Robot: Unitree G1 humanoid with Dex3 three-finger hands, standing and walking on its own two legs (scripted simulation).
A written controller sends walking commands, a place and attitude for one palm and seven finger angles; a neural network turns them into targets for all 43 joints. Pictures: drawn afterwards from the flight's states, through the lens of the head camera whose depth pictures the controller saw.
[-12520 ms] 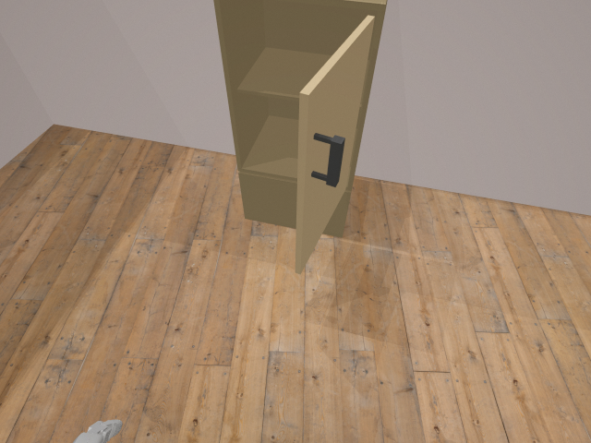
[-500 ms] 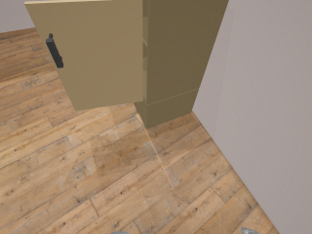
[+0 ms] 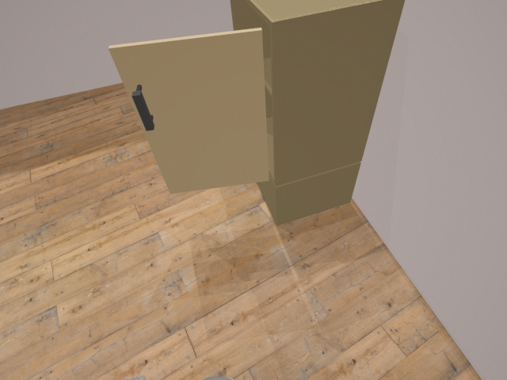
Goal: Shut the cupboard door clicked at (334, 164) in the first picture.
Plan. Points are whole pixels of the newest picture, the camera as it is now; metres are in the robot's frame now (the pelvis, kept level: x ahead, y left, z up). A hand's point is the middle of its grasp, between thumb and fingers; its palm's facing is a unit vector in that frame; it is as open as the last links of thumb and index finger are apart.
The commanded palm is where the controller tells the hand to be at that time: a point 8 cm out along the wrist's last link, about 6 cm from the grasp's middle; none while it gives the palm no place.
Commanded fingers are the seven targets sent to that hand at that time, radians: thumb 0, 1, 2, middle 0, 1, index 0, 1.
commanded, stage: take the last steps up to it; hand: left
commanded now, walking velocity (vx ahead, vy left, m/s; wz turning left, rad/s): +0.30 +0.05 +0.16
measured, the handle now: (144, 107) +0.83 +0.37 -0.03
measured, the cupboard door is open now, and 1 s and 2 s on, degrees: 79 79 79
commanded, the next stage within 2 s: come to a stop and stand still in 1.24 s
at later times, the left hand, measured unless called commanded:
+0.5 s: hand out of the picture -0.08 +0.23 -0.18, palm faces +0.17 -0.98 -0.15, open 7.4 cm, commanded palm none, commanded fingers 0.00 0.90 0.90 -0.20 -0.30 -0.20 -0.30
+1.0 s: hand (164, 300) +0.31 +0.23 -0.18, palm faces +0.01 -0.99 -0.16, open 7.4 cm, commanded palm none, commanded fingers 0.00 0.90 0.90 -0.20 -0.30 -0.20 -0.30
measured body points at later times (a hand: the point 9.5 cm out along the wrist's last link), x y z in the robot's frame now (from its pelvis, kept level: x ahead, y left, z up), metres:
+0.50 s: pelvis +0.01 +0.07 +0.01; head +0.00 +0.09 +0.45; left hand -0.09 +0.28 -0.16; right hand +0.07 -0.17 -0.13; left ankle -0.03 +0.15 -0.73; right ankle +0.02 -0.08 -0.70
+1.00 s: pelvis +0.19 +0.06 -0.02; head +0.22 +0.06 +0.43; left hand +0.31 +0.28 -0.16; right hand +0.04 -0.12 -0.16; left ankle -0.01 +0.15 -0.68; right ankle +0.28 -0.01 -0.74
